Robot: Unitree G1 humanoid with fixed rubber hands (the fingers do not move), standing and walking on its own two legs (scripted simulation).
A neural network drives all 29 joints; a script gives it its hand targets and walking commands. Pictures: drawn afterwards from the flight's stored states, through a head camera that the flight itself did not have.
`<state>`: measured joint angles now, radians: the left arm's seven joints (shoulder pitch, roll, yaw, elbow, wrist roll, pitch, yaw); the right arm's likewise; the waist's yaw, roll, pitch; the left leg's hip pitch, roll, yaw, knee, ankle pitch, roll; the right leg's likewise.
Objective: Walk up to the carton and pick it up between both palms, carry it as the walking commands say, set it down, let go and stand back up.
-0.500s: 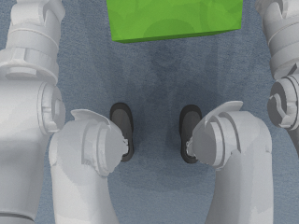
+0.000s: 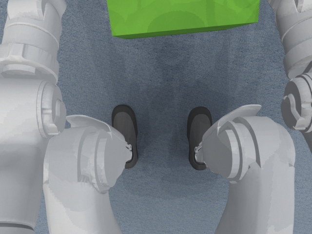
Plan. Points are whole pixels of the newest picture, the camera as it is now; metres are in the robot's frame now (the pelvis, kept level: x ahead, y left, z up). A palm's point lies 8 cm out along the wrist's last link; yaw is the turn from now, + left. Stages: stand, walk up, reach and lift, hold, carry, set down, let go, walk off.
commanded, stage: reach and lift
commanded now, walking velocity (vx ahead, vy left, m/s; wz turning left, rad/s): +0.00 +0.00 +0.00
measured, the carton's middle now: out of the picture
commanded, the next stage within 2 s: none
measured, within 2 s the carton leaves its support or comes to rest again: leaves its support in 1.28 s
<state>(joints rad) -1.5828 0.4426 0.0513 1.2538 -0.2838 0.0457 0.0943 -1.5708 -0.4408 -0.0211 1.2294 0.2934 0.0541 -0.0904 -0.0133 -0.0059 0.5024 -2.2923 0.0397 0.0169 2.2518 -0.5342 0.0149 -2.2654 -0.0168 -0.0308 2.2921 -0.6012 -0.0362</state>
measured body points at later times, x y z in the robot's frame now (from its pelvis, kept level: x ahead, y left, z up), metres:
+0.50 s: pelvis +0.00 +0.00 +0.01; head +0.39 -0.01 +0.22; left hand +0.58 +0.15 -0.19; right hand +0.56 -0.20 -0.19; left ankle +0.12 +0.12 -0.31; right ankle +0.11 -0.11 -0.31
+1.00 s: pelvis +0.00 +0.00 +0.00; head +0.38 -0.01 +0.22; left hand +0.58 +0.16 -0.19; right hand +0.57 -0.20 -0.19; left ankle +0.12 +0.12 -0.31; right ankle +0.11 -0.11 -0.31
